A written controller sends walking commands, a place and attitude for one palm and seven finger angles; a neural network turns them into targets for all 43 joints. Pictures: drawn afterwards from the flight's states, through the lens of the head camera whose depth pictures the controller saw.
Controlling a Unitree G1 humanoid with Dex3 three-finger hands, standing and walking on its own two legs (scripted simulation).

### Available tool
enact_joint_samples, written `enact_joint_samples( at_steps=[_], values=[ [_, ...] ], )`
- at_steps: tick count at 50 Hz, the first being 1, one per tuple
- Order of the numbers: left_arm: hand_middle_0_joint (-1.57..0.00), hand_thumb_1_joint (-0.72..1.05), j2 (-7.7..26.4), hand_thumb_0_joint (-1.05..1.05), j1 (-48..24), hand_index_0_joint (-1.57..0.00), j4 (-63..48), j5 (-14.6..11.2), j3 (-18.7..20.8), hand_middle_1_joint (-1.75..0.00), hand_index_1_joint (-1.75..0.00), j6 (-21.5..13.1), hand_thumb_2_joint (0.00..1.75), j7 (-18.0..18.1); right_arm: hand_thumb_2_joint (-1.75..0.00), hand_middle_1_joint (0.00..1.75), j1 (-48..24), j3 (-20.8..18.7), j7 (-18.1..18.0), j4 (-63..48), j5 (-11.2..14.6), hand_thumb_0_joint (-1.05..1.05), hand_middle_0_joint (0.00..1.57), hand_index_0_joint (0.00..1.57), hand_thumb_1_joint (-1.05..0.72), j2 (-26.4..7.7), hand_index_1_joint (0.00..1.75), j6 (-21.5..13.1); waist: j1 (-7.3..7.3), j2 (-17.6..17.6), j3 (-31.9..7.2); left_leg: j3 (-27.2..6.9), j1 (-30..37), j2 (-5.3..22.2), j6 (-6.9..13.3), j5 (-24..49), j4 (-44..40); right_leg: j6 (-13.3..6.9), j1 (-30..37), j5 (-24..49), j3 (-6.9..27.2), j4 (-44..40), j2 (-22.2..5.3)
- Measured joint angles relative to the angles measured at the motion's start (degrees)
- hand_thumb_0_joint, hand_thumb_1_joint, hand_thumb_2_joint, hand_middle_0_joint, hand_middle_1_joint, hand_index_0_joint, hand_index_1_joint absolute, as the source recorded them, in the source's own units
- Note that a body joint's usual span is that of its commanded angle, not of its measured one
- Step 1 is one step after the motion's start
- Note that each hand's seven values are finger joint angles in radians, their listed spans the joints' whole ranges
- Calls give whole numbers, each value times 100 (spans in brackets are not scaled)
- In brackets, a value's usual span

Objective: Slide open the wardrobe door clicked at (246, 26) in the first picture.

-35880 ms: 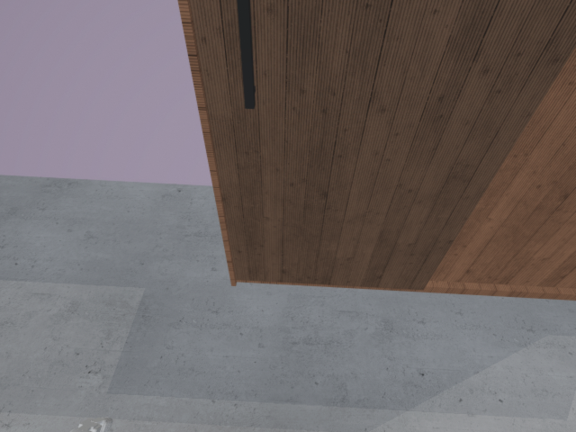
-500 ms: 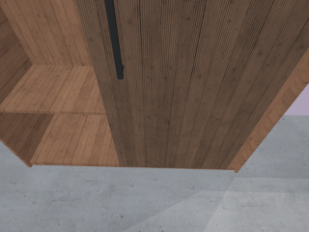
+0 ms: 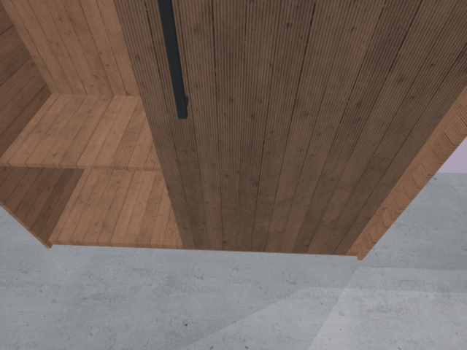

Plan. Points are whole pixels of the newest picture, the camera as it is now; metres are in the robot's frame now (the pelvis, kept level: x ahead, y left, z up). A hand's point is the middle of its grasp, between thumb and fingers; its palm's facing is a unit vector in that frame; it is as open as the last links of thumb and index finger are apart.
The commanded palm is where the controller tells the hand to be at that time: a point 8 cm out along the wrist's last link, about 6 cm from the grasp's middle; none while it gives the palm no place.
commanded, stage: look to check the result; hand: left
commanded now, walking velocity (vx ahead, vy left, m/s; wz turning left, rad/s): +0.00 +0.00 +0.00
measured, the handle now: (175, 47) +0.60 +0.15 +0.22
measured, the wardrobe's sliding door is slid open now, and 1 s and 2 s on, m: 0.64 0.64 0.64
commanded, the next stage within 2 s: stand and wait in 0.14 s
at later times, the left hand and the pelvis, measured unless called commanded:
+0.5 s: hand out of the picture +0.06 +0.21 -0.17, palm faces -0.01 -0.96 -0.27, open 7.4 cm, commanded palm none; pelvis +0.00 -0.01 +0.00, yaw +0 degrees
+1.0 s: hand out of the picture +0.06 +0.21 -0.17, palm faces -0.02 -0.96 -0.28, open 7.4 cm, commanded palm none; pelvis +0.00 -0.01 +0.00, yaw -1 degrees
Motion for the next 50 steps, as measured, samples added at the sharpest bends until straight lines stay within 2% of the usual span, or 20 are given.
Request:
enact_joint_samples(
  at_steps=[30, 50],
  values=[
    [-20, 91, 362, 1, -479, -20, -152, 1, 44, -30, -30, -36, 90, -44, -89, 30, -284, -9, 46, -36, -3, 0, 20, 20, -91, -367, 30, -7, -43, 0, -10, 15, 172, 60, -71, 74, -220, -60, 158, 82, 25, -219, 67],
    [-20, 90, 392, 1, -460, -20, -99, -2, 30, -30, -30, -28, 90, -55, -89, 30, -342, -2, 52, -23, 4, 0, 20, 20, -91, -425, 30, 9, -33, -10, 22, 24, 203, 109, -109, 91, -270, -89, 208, 137, 40, -328, 119]
  ],
)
